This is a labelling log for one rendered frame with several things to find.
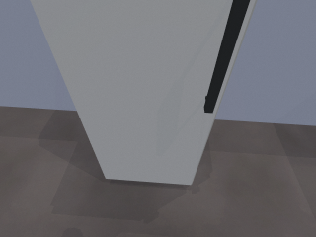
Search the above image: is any handle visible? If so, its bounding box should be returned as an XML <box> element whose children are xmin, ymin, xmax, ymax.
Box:
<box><xmin>204</xmin><ymin>0</ymin><xmax>250</xmax><ymax>114</ymax></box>

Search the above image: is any fridge door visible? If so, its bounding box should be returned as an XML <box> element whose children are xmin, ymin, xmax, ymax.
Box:
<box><xmin>30</xmin><ymin>0</ymin><xmax>256</xmax><ymax>185</ymax></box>

